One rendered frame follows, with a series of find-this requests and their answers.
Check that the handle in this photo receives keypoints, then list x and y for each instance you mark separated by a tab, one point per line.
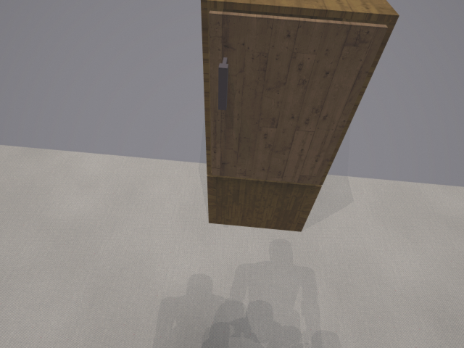
222	84

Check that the cupboard door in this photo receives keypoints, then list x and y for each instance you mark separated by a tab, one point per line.
292	84

